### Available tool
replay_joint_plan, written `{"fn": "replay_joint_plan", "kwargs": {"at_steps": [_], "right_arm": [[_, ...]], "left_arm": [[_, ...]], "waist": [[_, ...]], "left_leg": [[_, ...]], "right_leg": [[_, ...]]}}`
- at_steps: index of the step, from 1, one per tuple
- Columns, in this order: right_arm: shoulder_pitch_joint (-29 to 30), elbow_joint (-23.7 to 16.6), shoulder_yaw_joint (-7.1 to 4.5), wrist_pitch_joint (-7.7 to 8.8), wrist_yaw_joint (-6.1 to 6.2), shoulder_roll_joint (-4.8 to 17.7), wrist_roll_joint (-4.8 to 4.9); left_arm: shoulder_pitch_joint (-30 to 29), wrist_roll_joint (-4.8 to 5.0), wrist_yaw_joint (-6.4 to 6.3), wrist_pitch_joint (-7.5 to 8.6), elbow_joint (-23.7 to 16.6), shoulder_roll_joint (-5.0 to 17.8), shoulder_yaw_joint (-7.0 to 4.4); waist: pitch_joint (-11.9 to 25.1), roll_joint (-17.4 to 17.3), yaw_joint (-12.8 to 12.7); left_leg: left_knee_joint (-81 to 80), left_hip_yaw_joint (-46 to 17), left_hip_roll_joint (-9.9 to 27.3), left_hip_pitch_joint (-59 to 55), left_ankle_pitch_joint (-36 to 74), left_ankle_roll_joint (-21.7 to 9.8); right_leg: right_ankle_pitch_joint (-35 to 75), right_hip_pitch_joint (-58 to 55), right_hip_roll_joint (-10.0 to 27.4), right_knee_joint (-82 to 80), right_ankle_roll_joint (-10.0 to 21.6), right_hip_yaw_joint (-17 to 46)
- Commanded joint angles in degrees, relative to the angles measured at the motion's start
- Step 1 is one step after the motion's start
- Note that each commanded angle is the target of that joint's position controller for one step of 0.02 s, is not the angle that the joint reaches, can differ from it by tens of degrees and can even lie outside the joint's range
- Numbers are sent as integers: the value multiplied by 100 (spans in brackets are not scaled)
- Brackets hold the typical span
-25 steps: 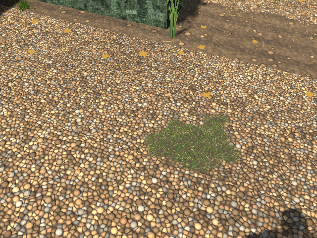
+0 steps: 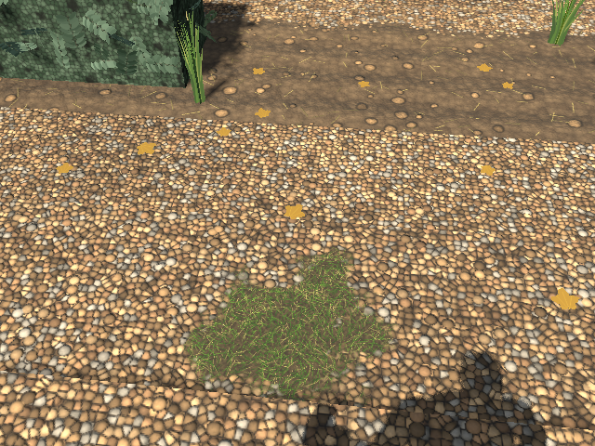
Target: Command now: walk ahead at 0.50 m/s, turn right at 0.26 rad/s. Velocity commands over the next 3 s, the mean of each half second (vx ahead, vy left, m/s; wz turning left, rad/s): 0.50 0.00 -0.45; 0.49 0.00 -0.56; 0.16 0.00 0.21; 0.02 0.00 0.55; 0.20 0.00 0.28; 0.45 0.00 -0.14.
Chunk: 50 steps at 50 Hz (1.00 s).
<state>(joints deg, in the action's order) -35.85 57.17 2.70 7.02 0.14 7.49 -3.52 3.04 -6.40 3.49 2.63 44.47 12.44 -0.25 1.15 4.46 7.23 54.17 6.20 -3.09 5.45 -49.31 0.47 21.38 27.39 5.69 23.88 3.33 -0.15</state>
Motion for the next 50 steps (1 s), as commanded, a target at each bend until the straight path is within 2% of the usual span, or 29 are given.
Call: {"fn": "replay_joint_plan", "kwargs": {"at_steps": [1, 2, 3, 4, 5, 6, 7, 8, 9, 10, 11, 13, 16, 20, 21, 22, 23, 24, 25, 26, 28, 30, 33, 36, 39, 41, 46, 48, 50], "right_arm": [[-743, 257, -153, -158, -7, 904, -1], [-561, 224, -219, -208, -165, 1116, -101], [-250, 230, -177, -243, -370, 1109, -373], [-1071, 357, 17, -207, -560, 173, -313], [-357, -30, 19, -202, -728, 470, -132], [1297, -769, -144, -122, -707, 883, 49], [2093, -1086, -200, 0, -580, 1017, 72], [2147, -1186, -229, 131, -320, 1071, -100], [2005, -1060, -281, 164, -153, 1100, -184], [1868, -900, -257, 76, -97, 906, -170], [1870, -964, -203, -46, -67, 655, -173], [2005, -1112, -82, -232, -98, 460, -70], [2713, -1283, 2, -299, -139, 511, -1], [3506, -1417, -194, -133, -132, 1125, -8], [3455, -1419, -248, -68, -119, 1206, -32], [2663, -1203, -401, 18, -76, 1532, 59], [1237, -966, -543, 64, 7, 1965, 113], [318, -838, -499, 58, -43, 2069, 61], [327, -733, -531, 65, -103, 1815, -37], [1207, -942, -439, 50, -88, 1348, 78], [2224, -1160, -200, 0, -4, 605, 184], [2326, -1083, -211, 34, 113, 560, 168], [1974, -882, -381, 127, 183, 883, -6], [1423, -564, -412, 114, 60, 927, -151], [1285, -428, -339, 97, -65, 772, -289], [1216, -363, -317, 122, -62, 840, -289], [809, -281, -398, 106, 73, 1246, -213], [1071, -313, -529, 60, 80, 1534, 28], [1356, -338, -714, -1, -162, 2048, -262]], "left_arm": [[-446, 44, -54, 74, -202, 466, -130], [518, 179, -134, 126, 123, 797, -300], [2060, 197, -130, 209, 560, 1085, -501], [3375, 147, -15, 183, 709, 1378, -627], [4044, 116, 30, 115, 1037, 1399, -630], [3911, 172, -49, 102, 985, 1306, -630], [3025, 267, -54, 108, 795, 1412, -598], [2093, 312, -62, 217, 505, 817, -355], [1739, 240, 32, 282, 429, 556, -232], [1449, 297, 59, 352, 308, 367, -157], [1462, 399, 87, 409, 348, 558, -199], [1395, 458, 144, 505, 442, 642, -242], [1613, 326, 333, 452, 482, 946, -417], [2080, 197, 316, 338, 584, 825, -454], [2024, 147, 293, 314, 499, 819, -436], [1737, 116, 270, 364, 349, 790, -434], [1468, 137, 297, 414, 36, 508, -350], [2662, 211, 207, 503, 157, -212, -179], [2179, 286, 197, 457, 208, 59, -231], [1792, 244, 48, 402, 325, 472, -311], [1829, 96, -185, 340, 504, 248, -243], [1406, 81, -150, 308, 354, -32, -140], [868, 266, 60, 317, 144, 101, -132], [824, 240, 188, 209, 29, -25, -97], [1190, 116, 290, 103, 93, 143, -135], [987, 88, 287, 114, -57, 346, -209], [288, 163, 191, 233, -552, 330, -247], [107, 249, 87, 258, -748, 401, -292], [1919, 334, -14, 517, -132, 780, -565]], "waist": [[-1118, -327, 14], [-636, -75, -439], [-400, -84, -1201], [1345, 659, -1277], [2133, 414, -1736], [948, 77, -2110], [38, -266, -1764], [-214, -801, -1276], [-509, -473, -843], [-653, -504, -667], [-642, -191, -537], [-476, -338, -407], [-447, -348, -678], [-381, -281, -799], [-204, -243, -694], [41, -448, -252], [1051, -1326, 345], [2496, -2130, -74], [1300, -1937, 159], [176, -1131, -21], [137, -660, -532], [91, -717, -673], [-64, -547, -485], [-129, -606, -519], [-348, -634, -615], [-488, -679, -539], [-671, -820, -215], [-689, -1004, -358], [-162, -618, -1204]], "left_leg": [[-846, -1536, 1384, 315, 3441, -974], [-31, -986, 1033, 594, 4349, -806], [1411, -773, 1025, 2084, 4714, -495], [4008, -457, 372, 3727, 2026, 9], [5411, -593, 166, 4421, 417, 250], [5088, -763, 151, 5746, 882, 198], [4765, -781, 456, 5893, 1387, 0], [2677, -1275, 819, 5259, 2933, -141], [2011, -1215, 1037, 4287, 3279, -237], [800, -1134, 1182, 3411, 3626, -249], [342, -1003, 1134, 3070, 3344, -136], [-1071, -795, 974, 2105, 3663, -47], [-2002, -739, 622, 1749, 5150, -75], [-2362, -652, 455, 1491, 5296, -262], [-2060, -408, 341, 755, 5176, -400], [-1835, -503, 419, -552, 5310, -714], [-2067, -1514, 1321, -2386, 5788, -1531], [-2590, -3487, 2824, -3851, 7533, -2823], [-3424, -4453, 2905, -3136, 4688, -2556], [-3819, -3742, 2633, -1631, 2702, -1970], [-4260, -2670, 2241, -238, 3369, -1575], [-4580, -1905, 2072, 171, 4365, -1432], [-4830, -934, 1875, 25, 5058, -1472], [-4745, -277, 1876, 99, 5823, -1522], [-4421, -3, 1909, 249, 5380, -1513], [-4145, 54, 1952, 88, 4989, -1449], [-3511, 290, 2132, -709, 5704, -1244], [-3159, 451, 2112, -526, 7029, -1125], [-890, 941, 1534, 1131, 7846, -818]], "right_leg": [[-298, -328, 52, -711, 98, -266], [76, -1778, -244, -714, 222, -663], [541, -3958, -161, -332, 502, -570], [2776, -6936, 723, 1797, 1778, 269], [2521, -7626, 1372, 1690, 2228, 1548], [-335, -6790, 1327, 663, 1866, 2283], [-2246, -5177, 1243, -51, 1666, 2359], [-2606, -3823, 1167, -511, 1545, 2182], [-2328, -2483, 1089, -798, 1706, 2017], [-2089, -1257, 1045, -1357, 1889, 1808], [-2113, -893, 968, -1493, 2036, 1902], [-1730, -357, 609, -1428, 1746, 1544], [-1381, -499, 421, -1100, 1474, 1569], [-1622, -1196, 296, -473, 1093, 1802], [-1371, -901, 143, -186, 921, 1686], [-1006, -192, -158, 584, 579, 1522], [-1970, 623, -1001, 2368, 67, 876], [-5923, 1057, -1517, 4270, -254, 573], [-5848, 2527, -1158, 5492, -172, 746], [-5017, 2615, -663, 5634, -33, 750], [-3936, 1467, -65, 4667, -26, 736], [-4148, 883, 153, 4174, -141, 573], [-3367, 1051, 158, 3247, -308, 322], [-2430, 979, 216, 3031, -236, 270], [-1692, 953, 162, 3617, -45, 411], [-1918, 1129, 129, 3726, 10, 391], [-3343, 990, -55, 3294, -10, -146], [-4420, 77, -359, 2313, -3, -542], [-2419, -2862, -1164, 1709, 230, -1119]]}}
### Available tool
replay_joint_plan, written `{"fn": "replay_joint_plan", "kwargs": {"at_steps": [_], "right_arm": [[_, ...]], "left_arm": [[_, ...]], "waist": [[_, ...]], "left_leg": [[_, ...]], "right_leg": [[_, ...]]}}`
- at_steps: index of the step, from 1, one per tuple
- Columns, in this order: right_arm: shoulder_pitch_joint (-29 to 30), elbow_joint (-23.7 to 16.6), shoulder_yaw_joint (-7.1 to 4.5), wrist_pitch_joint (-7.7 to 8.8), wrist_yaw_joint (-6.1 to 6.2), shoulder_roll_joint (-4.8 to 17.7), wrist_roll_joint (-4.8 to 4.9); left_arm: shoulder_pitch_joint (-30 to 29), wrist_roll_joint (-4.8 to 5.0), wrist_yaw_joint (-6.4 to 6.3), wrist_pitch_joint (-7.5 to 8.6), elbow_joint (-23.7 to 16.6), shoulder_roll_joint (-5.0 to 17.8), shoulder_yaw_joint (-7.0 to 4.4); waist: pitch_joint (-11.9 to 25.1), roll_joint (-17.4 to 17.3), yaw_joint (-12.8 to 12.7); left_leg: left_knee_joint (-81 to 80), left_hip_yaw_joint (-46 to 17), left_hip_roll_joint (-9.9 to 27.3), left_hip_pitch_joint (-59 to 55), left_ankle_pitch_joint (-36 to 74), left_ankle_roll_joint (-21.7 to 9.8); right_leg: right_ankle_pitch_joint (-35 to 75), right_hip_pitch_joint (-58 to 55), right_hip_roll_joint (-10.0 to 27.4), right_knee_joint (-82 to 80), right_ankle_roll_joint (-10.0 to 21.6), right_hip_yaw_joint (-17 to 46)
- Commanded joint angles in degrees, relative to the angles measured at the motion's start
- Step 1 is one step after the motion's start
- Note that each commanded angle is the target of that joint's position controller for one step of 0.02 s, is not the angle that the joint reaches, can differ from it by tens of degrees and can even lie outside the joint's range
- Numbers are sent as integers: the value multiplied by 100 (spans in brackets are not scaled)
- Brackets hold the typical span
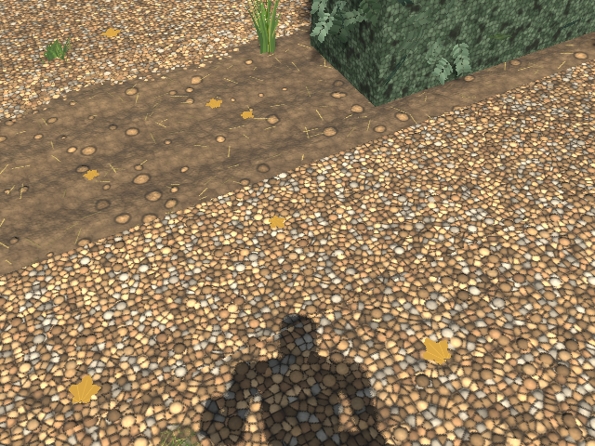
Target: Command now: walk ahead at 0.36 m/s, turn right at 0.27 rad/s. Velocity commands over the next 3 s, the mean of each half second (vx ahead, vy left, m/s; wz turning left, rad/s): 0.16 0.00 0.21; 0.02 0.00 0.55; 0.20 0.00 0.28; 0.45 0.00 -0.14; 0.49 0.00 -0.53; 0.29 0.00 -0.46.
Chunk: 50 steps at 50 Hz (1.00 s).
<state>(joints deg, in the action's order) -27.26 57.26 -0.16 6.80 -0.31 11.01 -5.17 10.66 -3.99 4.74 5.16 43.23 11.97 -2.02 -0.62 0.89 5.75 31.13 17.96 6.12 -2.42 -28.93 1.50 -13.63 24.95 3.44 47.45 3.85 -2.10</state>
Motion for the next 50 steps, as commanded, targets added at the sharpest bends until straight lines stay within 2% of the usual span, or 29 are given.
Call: {"fn": "replay_joint_plan", "kwargs": {"at_steps": [1, 2, 3, 4, 5, 8, 9, 11, 12, 14, 16, 18, 19, 21, 22, 23, 24, 25, 27, 28, 31, 35, 39, 42, 44, 45, 46, 48, 50], "right_arm": [[520, -544, -311, 43, -318, 1050, -94], [668, -926, -229, 113, -574, 564, 163], [2024, -1492, -279, 143, -632, 563, 519], [2386, -1685, -326, 120, -529, 549, 426], [2041, -1531, -430, 14, -414, 775, 241], [969, -935, -159, -133, -404, -133, -282], [995, -900, -251, -149, -445, 69, -181], [1066, -789, -285, -93, -467, 285, 92], [1219, -869, -356, -91, -438, 538, 183], [1798, -1061, -426, -188, -316, 872, 59], [2532, -1217, -283, -313, -235, 685, -170], [2490, -1132, -211, -341, -216, 521, -160], [2135, -1026, -311, -303, -176, 721, -54], [219, -582, -785, -180, -20, 1704, 190], [-478, -594, -876, -250, -15, 2157, 222], [-472, -723, -765, -276, -76, 1648, 152], [102, -958, -770, -225, -68, 1833, 179], [790, -1131, -740, -182, -108, 1811, 351], [1450, -1365, -492, -21, -166, 1259, 347], [1529, -1465, -508, 46, -194, 1390, 268], [1757, -1768, -602, 69, -216, 1584, 368], [1477, -1986, -626, 6, -305, 1334, 417], [1181, -2080, -642, -111, -232, 1281, 416], [1520, -2122, -590, -184, -272, 1274, 360], [1280, -2076, -432, -266, -352, 890, 276], [1238, -2349, -295, -279, -333, 490, 277], [1291, -2244, -416, -256, -262, 974, 161], [942, -1840, -554, -365, -113, 1378, 112], [819, -1733, -465, -384, -135, 1078, 14]], "left_arm": [[1951, 45, -410, 306, 211, 1421, -558], [2862, -41, -459, 251, 381, 1516, -466], [3116, -163, -475, 311, 616, 1302, -516], [2570, 88, -454, 346, 750, 1168, -501], [1864, 305, -429, 285, 613, 561, -297], [495, 80, -626, 210, 83, -460, 231], [427, 75, -720, 242, -43, -167, 184], [343, -153, -732, 234, -143, 441, 60], [577, -193, -672, 228, -9, 408, 81], [1267, 11, -589, 257, 280, 325, 175], [2215, 255, -652, 197, 753, 224, 259], [2576, 173, -670, 27, 1033, 376, 258], [2539, 104, -603, -37, 1031, 534, 222], [1861, -50, -195, -110, 838, 896, 168], [2651, -14, -99, -128, 651, -197, 459], [1345, 191, -40, -187, 249, 370, 361], [435, 329, -125, -85, -192, 699, 223], [153, 303, -275, 24, -646, 821, 160], [828, -12, -666, 73, -217, 725, 152], [1145, -21, -715, 1, -93, 620, 148], [1250, 70, -534, -144, 80, 442, 107], [627, 74, -556, -365, 70, 727, 15], [-192, 185, -649, -266, -141, 879, -43], [12, 349, -580, -120, -102, 1025, -130], [357, 406, -582, -26, -209, 1259, -242], [381, 278, -650, 73, -413, 1853, -427], [260, -33, -672, 120, -405, 1790, -473], [-459, 209, -624, 149, -625, 1339, -405], [-847, 375, -557, 170, -879, 1190, -365]], "waist": [[1018, 577, -1348], [1832, 1109, -1410], [408, 374, -1889], [-294, 522, -1488], [-263, 311, -978], [-362, -97, -263], [-154, 290, -279], [15, -73, -460], [-65, -49, -484], [-515, 34, -681], [-784, -59, -1216], [-800, -95, -1362], [-648, -122, -1176], [308, -745, 0], [2747, -2194, -226], [2887, -926, 455], [2040, -529, 319], [1545, -468, -133], [407, 20, -825], [304, -295, -1045], [495, -131, -1037], [689, -325, -707], [770, -378, -362], [734, -326, -691], [1020, -91, -826], [1190, 1005, -759], [640, 338, -816], [579, 214, -448], [488, 620, -325]], "left_leg": [[3107, -474, 89, 3288, 3146, -448], [4803, -1141, -894, 4470, -1099, -130], [4781, -2032, -781, 5618, -1061, -370], [4589, -2095, -298, 5714, -734, -470], [4443, -2017, -94, 5288, -447, -569], [2401, -2392, 139, 3642, 3246, -789], [1982, -2024, -112, 3233, 4306, -742], [1111, -1698, -376, 1826, 6469, -461], [1078, -1699, -397, 1577, 6526, -325], [431, -1857, -114, 2471, 5495, -196], [-944, -2128, 321, 3987, 5093, -330], [-1563, -1865, 294, 3504, 5333, -433], [-1382, -1446, 0, 2497, 5502, -477], [-1242, -1160, -254, -983, 7045, -1075], [657, -2851, 1444, -3899, 10015, -2818], [649, -3581, 1505, -4027, 9772, -2756], [311, -3556, 1535, -2772, 8871, -2411], [-195, -3798, 1550, -1497, 6649, -2393], [-1181, -3490, 1378, 1873, 5334, -2320], [-1388, -3434, 1028, 2686, 5385, -2470], [-1660, -2978, 282, 3074, 4537, -2311], [-1662, -4027, 706, 1917, 3636, -2272], [-1555, -4645, 734, 948, 2727, -2192], [-1345, -4598, 420, 1377, 2798, -1967], [-838, -4223, -81, 2186, 2015, -1397], [214, -3080, -1188, 3728, 259, -564], [1343, -2804, -1029, 4464, -635, -71], [2408, -2488, -743, 3973, 23, 265], [3225, -2065, -851, 3630, 759, 408]], "right_leg": [[3140, -4633, -29, -1054, 1070, 316], [4950, -5521, 1576, -1902, 2349, 2838], [4474, -4563, 1793, -2266, 2077, 2967], [3356, -3423, 1793, -2218, 1713, 2452], [2765, -2574, 1653, -1975, 1445, 1964], [1059, -49, 857, -2058, 515, 535], [714, 151, 497, -1901, 440, 128], [-456, 1397, 172, -1405, 227, -483], [-721, 1609, 318, -1234, 166, -427], [-825, 599, 937, -799, 195, 204], [-650, -1281, 1427, -270, 97, 940], [-843, -1499, 1316, 25, 27, 961], [-725, -1028, 1101, 331, 10, 660], [-224, 494, 226, 2605, -551, -457], [-3899, 1582, -315, 5671, -1152, -449], [-4056, 2569, -283, 6268, -1221, 155], [-3751, 2874, -177, 6144, -1202, 355], [-3566, 3168, -53, 5941, -1065, 359], [-1921, 1573, 556, 3729, -909, 923], [-1552, 921, 364, 3733, -947, 633], [-395, -91, -29, 920, -952, 90], [-421, -27, -26, -172, -848, 498], [-799, 327, -168, -981, -655, 544], [120, -846, -376, -2369, -260, 317], [1680, -2383, 358, -2954, 671, 862], [3423, -3523, 1967, -3224, 2324, 2699], [3718, -3298, 2626, -3595, 2539, 2953], [3171, -2738, 1721, -3596, 1522, 1539], [3608, -2116, 1144, -3375, 1219, 685]]}}
Over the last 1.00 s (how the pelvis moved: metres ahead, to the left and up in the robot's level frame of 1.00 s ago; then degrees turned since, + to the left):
0.55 -0.13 -0.09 -36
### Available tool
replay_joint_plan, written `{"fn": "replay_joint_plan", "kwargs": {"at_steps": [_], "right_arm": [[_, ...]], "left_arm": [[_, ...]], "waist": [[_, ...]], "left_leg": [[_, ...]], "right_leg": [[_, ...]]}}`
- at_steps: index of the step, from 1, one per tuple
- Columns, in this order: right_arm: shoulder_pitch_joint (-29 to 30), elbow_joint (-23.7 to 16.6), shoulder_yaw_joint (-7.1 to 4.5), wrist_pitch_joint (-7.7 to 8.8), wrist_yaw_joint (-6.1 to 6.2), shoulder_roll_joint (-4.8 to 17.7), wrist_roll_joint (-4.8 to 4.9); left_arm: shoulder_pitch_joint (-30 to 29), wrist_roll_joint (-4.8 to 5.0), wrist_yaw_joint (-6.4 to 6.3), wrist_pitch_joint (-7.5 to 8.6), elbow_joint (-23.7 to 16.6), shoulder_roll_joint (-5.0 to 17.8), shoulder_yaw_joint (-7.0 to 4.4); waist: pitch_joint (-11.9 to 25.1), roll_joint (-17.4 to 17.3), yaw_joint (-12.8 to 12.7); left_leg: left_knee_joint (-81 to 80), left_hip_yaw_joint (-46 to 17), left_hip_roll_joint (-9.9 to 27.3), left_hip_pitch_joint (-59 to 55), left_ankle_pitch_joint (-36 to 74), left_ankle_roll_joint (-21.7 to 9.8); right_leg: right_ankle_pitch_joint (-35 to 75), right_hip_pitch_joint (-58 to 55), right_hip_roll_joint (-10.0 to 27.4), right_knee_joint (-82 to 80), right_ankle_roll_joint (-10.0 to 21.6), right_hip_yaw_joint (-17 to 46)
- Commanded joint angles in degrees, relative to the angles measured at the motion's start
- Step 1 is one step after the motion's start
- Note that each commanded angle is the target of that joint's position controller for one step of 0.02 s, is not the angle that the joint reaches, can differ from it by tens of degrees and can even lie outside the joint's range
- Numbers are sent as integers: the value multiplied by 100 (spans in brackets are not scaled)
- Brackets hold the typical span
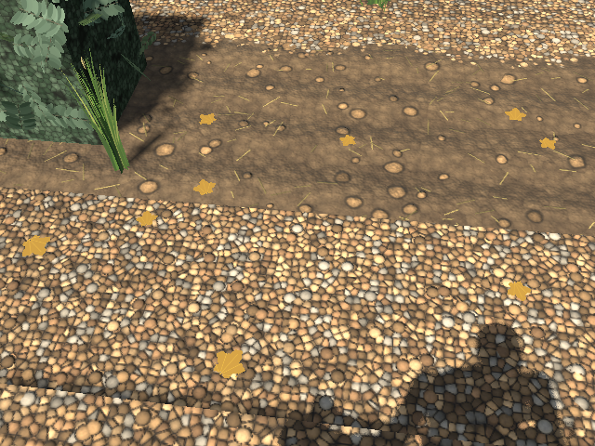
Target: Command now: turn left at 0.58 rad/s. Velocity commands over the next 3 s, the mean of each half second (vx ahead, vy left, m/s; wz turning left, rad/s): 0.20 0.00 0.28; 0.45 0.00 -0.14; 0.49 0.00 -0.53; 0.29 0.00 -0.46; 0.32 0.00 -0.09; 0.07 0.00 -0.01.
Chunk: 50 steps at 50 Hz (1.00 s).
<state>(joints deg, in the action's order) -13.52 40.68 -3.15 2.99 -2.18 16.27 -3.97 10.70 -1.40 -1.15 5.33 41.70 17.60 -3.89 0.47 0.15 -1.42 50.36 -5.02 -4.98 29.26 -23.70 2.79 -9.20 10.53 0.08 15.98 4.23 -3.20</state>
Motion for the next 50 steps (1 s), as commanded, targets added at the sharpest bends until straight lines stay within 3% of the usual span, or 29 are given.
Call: {"fn": "replay_joint_plan", "kwargs": {"at_steps": [1, 2, 4, 6, 10, 13, 19, 22, 24, 25, 26, 27, 28, 29, 30, 31, 33, 36, 37, 39, 40, 41, 43, 45, 46, 47, 48, 49, 50], "right_arm": [[-543, -72, -137, -16, -35, 483, -57], [-503, -83, -102, -38, -121, 413, 41], [-230, -140, -53, -80, -216, 295, 145], [-25, -120, -35, -137, -240, 307, 156], [205, -19, -38, -205, -116, 404, 31], [465, -39, 8, -140, -88, 287, -3], [647, -5, 61, -24, -164, 177, 5], [590, 87, 36, 72, -235, 212, 67], [323, 144, -51, 238, -223, 390, 98], [-195, 257, -145, 337, -154, 594, 47], [-1170, 383, -204, 380, 38, 865, 36], [-2030, 460, -190, 396, 98, 934, -81], [-1875, 642, -199, 482, 85, 757, -146], [-1411, 618, -124, 477, 46, 472, -23], [-1192, 558, -6, 448, 18, 206, 47], [-976, 556, 78, 432, 3, 30, 62], [-809, 497, 175, 402, 19, -104, -6], [-727, 563, 134, 469, 21, 129, -105], [-791, 605, 166, 449, -10, 79, -151], [-1097, 850, 184, 382, -136, 147, -205], [-1167, 932, 171, 380, -178, 185, -224], [-1073, 886, 150, 357, -163, 271, -422], [-716, 772, 126, 380, -99, 390, -390], [-561, 712, 42, 406, -49, 798, -344], [-579, 720, -45, 432, -69, 1143, -162], [-927, 957, -24, 405, -183, 1091, -175], [-1765, 1177, 111, 366, -333, 435, -367], [-1723, 989, 351, 423, -507, -266, -291], [-172, 134, 295, 447, -416, 109, 85]], "left_arm": [[-830, 54, 52, 142, -810, 758, -243], [-748, -7, 58, 134, -862, 860, -307], [-323, -9, 54, 91, -824, 968, -396], [120, -42, 61, 40, -726, 1008, -479], [1135, -77, 167, 22, -316, 729, -447], [1132, -95, 153, 33, -185, 605, -368], [1063, -187, 138, 22, 102, 547, -206], [998, -129, 173, -95, 345, 694, -163], [1039, -210, 197, -128, 500, 616, -79], [931, -316, 214, -81, 519, 473, -9], [1095, -424, 308, -5, 326, -154, 190], [793, -449, 487, 117, 326, -130, 229], [352, -292, 510, 210, 332, -17, 173], [465, -269, 444, 225, 544, 228, 91], [618, -343, 398, 197, 584, 332, 39], [503, -346, 397, 154, 548, 207, 81], [238, -350, 428, 72, 467, -127, 184], [-353, -240, 509, 12, 296, -320, 283], [-589, -224, 561, -14, 212, -248, 264], [-915, -283, 643, -80, 9, -305, 288], [-847, -283, 641, -77, -14, -208, 271], [-364, -320, 657, -18, 73, -160, 261], [-65, -299, 597, 73, 138, 278, 121], [571, -229, 504, 138, 249, 597, -34], [922, -92, 487, 223, 370, 779, -122], [1292, -60, 427, 295, 509, 880, -153], [2420, -70, 282, 187, 719, 786, -110], [3221, -305, 298, 166, 1104, 833, -32], [3125, -289, 370, 378, 1235, 993, -181]], "waist": [[417, 547, 348], [346, 439, 262], [192, 421, 26], [127, 503, -176], [-280, 634, -561], [-388, 557, -528], [-622, 476, -232], [-691, 403, 13], [-539, 361, 207], [-289, 88, 479], [657, -1047, 669], [548, -1036, 1159], [-621, -680, 1043], [-722, -669, 771], [-601, -644, 559], [-800, -611, 390], [-794, -449, 200], [-776, -339, 146], [-786, -258, 196], [-702, -523, 227], [-757, -515, 155], [-701, -464, -26], [-673, -286, -241], [-464, -374, -597], [-470, -142, -731], [-305, -104, -664], [1165, 922, -754], [1982, 684, -790], [126, 557, -1209]], "left_leg": [[1647, 421, 266, 284, 456, 297], [1657, 529, 338, 266, 666, 318], [939, 662, 547, 449, 987, 380], [151, 705, 731, 581, 1056, 387], [-1035, 564, 860, 1064, 1045, -96], [-1546, 597, 797, 963, 811, -510], [-1948, 565, 721, -188, 885, -904], [-2615, 774, 541, -1276, 1589, -1031], [-2530, 767, 403, -2415, 1568, -1157], [-2449, 544, 529, -3145, 1454, -1261], [-2688, -1323, 1635, -4921, 1019, -2178], [-3824, -3404, 2567, -5465, 235, -2608], [-4016, -2759, 2393, -4752, -387, -2072], [-4054, -2082, 2174, -4309, -408, -1836], [-4126, -1756, 2047, -3968, -39, -1833], [-4204, -1412, 2030, -3504, 566, -1801], [-4501, -1006, 1945, -2992, 1397, -1753], [-4624, -1, 1526, -2563, 2519, -1586], [-4592, 301, 1405, -2352, 2766, -1532], [-4475, 564, 1471, -1885, 3398, -1577], [-4416, 601, 1582, -1842, 3486, -1586], [-4081, 658, 1665, -1751, 3579, -1520], [-3572, 864, 1611, -1735, 4150, -1342], [-2362, 1155, 1496, -1451, 5978, -1033], [-1336, 1322, 1334, -1238, 6414, -932], [115, 1072, 1362, -903, 5996, -751], [3458, 1010, 635, 273, 2040, 33], [4656, 38, 137, 1404, -1265, 219], [4340, -629, 314, 3219, -1108, 206]], "right_leg": [[3163, -456, 1380, -230, 1184, 502], [3024, -393, 1309, -266, 1192, 275], [2872, -725, 1265, -314, 1234, 160], [2897, -1233, 1449, -286, 1304, 278], [-638, -1950, 1940, -892, 1321, 1023], [-1526, -2087, 1982, -1183, 1265, 1194], [-1287, -1550, 1940, -1372, 1151, 791], [-1089, -1042, 1774, -982, 1048, 402], [-953, -320, 1544, -275, 902, 134], [-748, 164, 1232, 698, 729, -133], [-1079, 1643, 340, 2658, 225, -716], [-2315, 2961, -144, 3939, 168, 327], [-1778, 3798, 144, 4403, 358, 938], [-1454, 3629, 367, 4717, 393, 751], [-1288, 3312, 454, 4823, 452, 685], [-1126, 3172, 565, 4813, 476, 625], [-638, 2834, 616, 4420, 450, 617], [762, 2495, 461, 3237, 301, 341], [1250, 2317, 384, 2665, 206, 320], [1542, 1717, 190, 2741, 10, 174], [1562, 1643, 195, 2703, -22, 288], [1950, 1374, 196, 3549, -31, 403], [1361, 1057, 3, 3634, 24, 195], [481, -205, -411, 3808, 47, -208], [110, -876, -783, 2893, 83, -607], [213, -1620, -687, 2228, 439, 19], [2621, -3614, 426, 2552, 2060, 2071], [4240, -4268, 1410, 2086, 2958, 3934], [1410, -3322, 1665, 962, 2392, 4850]]}}
Over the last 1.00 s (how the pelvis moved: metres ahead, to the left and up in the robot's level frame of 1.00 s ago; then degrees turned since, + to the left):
0.33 0.00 -0.13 28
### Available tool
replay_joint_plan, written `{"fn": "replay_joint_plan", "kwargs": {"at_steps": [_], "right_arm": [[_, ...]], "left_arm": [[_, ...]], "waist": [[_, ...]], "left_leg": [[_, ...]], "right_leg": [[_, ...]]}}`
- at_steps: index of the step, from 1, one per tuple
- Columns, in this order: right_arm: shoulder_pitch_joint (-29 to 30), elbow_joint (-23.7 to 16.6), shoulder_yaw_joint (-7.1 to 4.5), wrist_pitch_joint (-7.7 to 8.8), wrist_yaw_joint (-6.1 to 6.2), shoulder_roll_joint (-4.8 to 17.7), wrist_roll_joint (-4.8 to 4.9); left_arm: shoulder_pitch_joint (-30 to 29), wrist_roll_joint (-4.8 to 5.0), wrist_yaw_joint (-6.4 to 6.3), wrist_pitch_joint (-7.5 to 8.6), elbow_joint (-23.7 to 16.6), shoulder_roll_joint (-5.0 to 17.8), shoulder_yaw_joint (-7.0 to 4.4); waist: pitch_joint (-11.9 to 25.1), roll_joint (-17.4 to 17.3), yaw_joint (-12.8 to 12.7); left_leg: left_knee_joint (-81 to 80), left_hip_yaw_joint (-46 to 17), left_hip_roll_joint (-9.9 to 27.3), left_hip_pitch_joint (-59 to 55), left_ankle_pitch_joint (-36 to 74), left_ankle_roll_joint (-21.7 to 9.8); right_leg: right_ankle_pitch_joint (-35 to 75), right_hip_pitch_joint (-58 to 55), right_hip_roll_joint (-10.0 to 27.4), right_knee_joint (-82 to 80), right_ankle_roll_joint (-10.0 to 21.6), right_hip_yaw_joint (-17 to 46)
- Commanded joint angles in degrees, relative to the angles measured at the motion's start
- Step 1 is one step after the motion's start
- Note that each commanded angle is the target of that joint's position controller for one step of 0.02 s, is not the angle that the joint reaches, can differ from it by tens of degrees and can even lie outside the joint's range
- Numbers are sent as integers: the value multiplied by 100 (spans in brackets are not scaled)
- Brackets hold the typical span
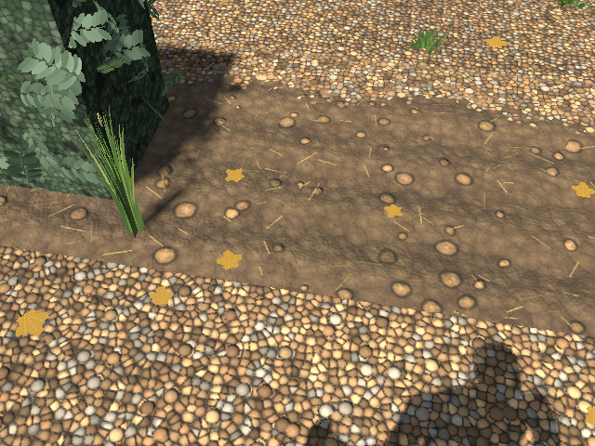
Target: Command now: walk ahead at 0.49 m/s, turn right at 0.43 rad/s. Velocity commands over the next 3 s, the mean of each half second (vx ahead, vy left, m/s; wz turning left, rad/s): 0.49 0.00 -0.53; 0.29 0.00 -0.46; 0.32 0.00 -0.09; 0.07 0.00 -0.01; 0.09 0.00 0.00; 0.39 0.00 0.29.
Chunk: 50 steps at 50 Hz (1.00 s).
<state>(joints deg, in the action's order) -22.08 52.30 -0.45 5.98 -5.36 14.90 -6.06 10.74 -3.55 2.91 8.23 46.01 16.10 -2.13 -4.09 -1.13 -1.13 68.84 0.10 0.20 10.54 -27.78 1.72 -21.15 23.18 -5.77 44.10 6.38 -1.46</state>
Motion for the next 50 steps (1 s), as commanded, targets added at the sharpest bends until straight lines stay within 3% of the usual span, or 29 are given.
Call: {"fn": "replay_joint_plan", "kwargs": {"at_steps": [1, 4, 6, 8, 9, 10, 12, 13, 15, 16, 18, 19, 20, 21, 22, 23, 24, 26, 27, 28, 31, 35, 39, 41, 42, 43, 44, 46, 50], "right_arm": [[1251, -1170, -55, 111, 97, 714, 332], [636, -969, 202, -229, 422, 74, -127], [743, -1262, 242, -299, 442, 65, 33], [-19, -1214, 319, -256, 299, -64, 22], [609, -1321, 316, -237, 237, 134, 17], [1152, -1526, 303, -239, 197, 290, -60], [2285, -1730, 291, -213, 191, 289, -107], [2543, -1654, 394, -191, 159, 128, -22], [2538, -1835, 457, -261, 125, -33, 169], [1962, -1693, 375, -277, 150, 152, 178], [520, -1173, 110, -269, 214, 687, 137], [-91, -979, -348, -240, 503, 921, 1224], [-1298, -613, -258, -207, 563, 839, 1071], [-1445, -418, -279, -181, 532, 957, 708], [-1262, -429, -412, -235, 431, 1161, 814], [-1244, -72, -571, -275, 399, 1505, 885], [-792, -173, -317, -267, 488, 551, 721], [212, -99, -82, -142, 539, 44, 722], [468, 21, 29, -69, 540, -322, 738], [666, 27, 46, -67, 542, -358, 615], [822, -171, -60, 5, 773, 347, 341], [359, -62, -298, -142, 977, 917, 753], [-29, -94, -469, -400, 903, 926, 741], [-75, -198, -502, -435, 825, 900, 687], [-224, -513, -370, -314, 745, 587, 408], [-460, -638, -173, -151, 532, 349, 486], [-29, -530, -349, -133, 437, 867, 683], [562, -636, -361, -318, 599, 634, 721], [331, -621, -496, -470, 732, 594, 588]], "left_arm": [[2072, 4, 29, 181, 602, 739, -232], [-20, -86, 130, 111, 297, -150, 200], [-77, 68, 60, 102, 255, 399, 44], [-164, -163, 27, 154, 96, 854, -59], [404, -243, -107, 228, 211, 522, -13], [1122, -58, -213, 261, 363, 508, -13], [3004, -8, -379, 211, 888, -15, 101], [2838, 150, -370, 103, 739, -177, 143], [2206, -132, 30, -136, 619, 687, 79], [1937, -138, 140, -148, 464, 776, 84], [1571, 3, 167, -195, 239, 763, 117], [1643, 765, -268, -383, 523, 188, 63], [2026, 746, -366, -422, 762, -181, 167], [3030, 860, -380, -435, 794, -575, 187], [3152, 890, -466, -428, 482, -323, 178], [2030, 981, -573, -403, -124, -241, 157], [841, 936, -698, -485, -418, 58, 59], [282, 724, -675, -690, -732, -140, 103], [237, 713, -613, -756, -717, -169, 24], [455, 664, -561, -780, -688, -236, 14], [78, 424, -440, -612, -910, -98, -110], [-888, 479, -111, -634, -1375, -420, -17], [-1253, 443, 87, -644, -1635, -136, -123], [-2, 394, 8, -618, -1267, 468, -387], [650, 291, -162, -670, -1202, 1165, -538], [722, 306, -231, -717, -1330, 1202, -469], [832, 196, -258, -808, -1277, 810, -358], [44, 438, -247, -801, -1095, 468, -271], [-659, 319, -219, -623, -1079, 555, -335]], "waist": [[-109, 31, -930], [-360, 186, 404], [195, 22, 451], [296, -34, 779], [200, -86, 154], [10, 231, -321], [8, 428, -1327], [-50, 78, -1476], [-227, 603, -918], [-387, 532, -453], [-354, 114, 424], [509, 381, 587], [1335, 169, 956], [1975, -1014, 501], [2133, -1598, 324], [1560, -1809, 381], [778, -397, 528], [-309, -221, 92], [-756, -282, -186], [-596, -521, -339], [-137, -544, -295], [260, -281, 65], [468, -289, 243], [1060, 165, -306], [2010, 1280, -341], [3422, 1675, -262], [3359, 588, -542], [1719, 85, -98], [1076, 620, 441]], "left_leg": [[1992, -1154, 105, 5065, -224, 189], [135, -1034, 655, 2626, 86, -86], [-924, -184, 467, 895, 829, 119], [-218, 403, 202, -855, 2549, 221], [-999, -715, 514, 799, 3900, 262], [-1806, -786, 537, 2554, 3672, 232], [-2714, -975, 499, 4961, 3366, 235], [-4672, -821, 532, 4089, 4553, 124], [-4019, -129, 257, 821, 5284, 91], [-3806, -164, 320, 62, 5284, 92], [-4547, 67, 364, -1472, 4848, -27], [-5071, -757, 809, -1359, 4497, -277], [-3940, -1023, 1364, -2839, 5820, -322], [-2499, -1230, 1949, -4112, 6974, -402], [-3337, -2385, 2414, -3894, 5485, -718], [-4736, -3618, 3045, -3228, 1238, -1613], [-5708, -3538, 2720, -2167, -906, -1448], [-5704, -2849, 2582, -183, -114, -1399], [-5485, -1857, 2090, 456, 309, -904], [-5456, -1031, 1698, 1049, 823, -632], [-5738, 543, 933, 2119, 3227, -757], [-5453, 480, 1500, -120, 4515, -784], [-4425, 587, 1574, -1035, 5663, -714], [-2575, 927, 1130, -358, 5530, -425], [-360, 1065, 656, 1723, 2006, -16], [1309, -105, -89, 2975, -1526, 132], [1507, -744, 165, 3125, -1074, 88], [506, -364, 548, 3481, 53, 60], [-262, -199, 535, 2250, 1264, 32]], "right_leg": [[1707, -3262, 2227, -1894, 1887, 4410], [-188, 753, 1543, -2584, 1638, 3379], [37, 2000, 609, -2318, 1096, 1926], [914, 3366, 187, -1432, 859, 1263], [11, 1825, 305, -1012, 783, 1713], [-291, -13, 589, -413, 888, 2226], [-851, -2516, 868, 699, 1011, 3178], [-1234, -1821, 517, 800, 811, 2760], [-1739, 1345, 448, 185, 916, 2794], [-1965, 1973, 466, 408, 891, 2982], [-1944, 2018, 179, 1652, 463, 2900], [-1022, 850, 46, 2910, 131, 2378], [-2643, 1600, -186, 5112, -236, 2111], [-3287, 3202, -258, 7494, -445, 1798], [-2147, 3901, 145, 7902, -650, 1324], [-1256, 4974, 396, 8332, -714, 646], [-495, 5099, 691, 8233, -591, 426], [-64, 4655, 1045, 7843, -529, 728], [521, 4529, 1184, 6476, -373, 1211], [764, 3896, 1162, 5836, -343, 1054], [2811, 1385, 837, 2031, -729, 398], [2982, 1521, 748, -270, -583, 276], [1681, 1064, 477, -986, -154, -90], [2876, -1011, 239, -1747, 188, 10], [6208, -3457, 1733, -939, 866, 1773], [6027, -4751, 3133, -1436, 2142, 3989], [4606, -4170, 2792, -1809, 1851, 3515], [1963, -2369, 2025, -2334, 1075, 2341], [157, -191, 1524, -3246, 832, 2004]]}}
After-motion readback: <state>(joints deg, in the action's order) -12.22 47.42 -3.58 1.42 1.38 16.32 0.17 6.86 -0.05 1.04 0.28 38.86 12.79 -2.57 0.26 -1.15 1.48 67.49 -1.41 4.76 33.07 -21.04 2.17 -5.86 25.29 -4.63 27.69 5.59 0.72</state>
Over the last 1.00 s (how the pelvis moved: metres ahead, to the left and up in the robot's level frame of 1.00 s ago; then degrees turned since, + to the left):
0.34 0.10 -0.05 3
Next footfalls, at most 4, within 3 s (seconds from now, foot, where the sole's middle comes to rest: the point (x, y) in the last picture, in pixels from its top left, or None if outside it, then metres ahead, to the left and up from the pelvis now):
0.38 left None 0.41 0.16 -0.90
0.82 right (377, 435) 0.56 -0.15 -0.90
1.36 left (309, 362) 0.75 0.02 -0.90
1.70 right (399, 389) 0.68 -0.22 -0.90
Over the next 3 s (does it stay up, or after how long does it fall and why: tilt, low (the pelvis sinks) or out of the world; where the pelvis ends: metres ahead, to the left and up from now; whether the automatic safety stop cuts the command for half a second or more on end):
stays up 0.88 -0.20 -0.15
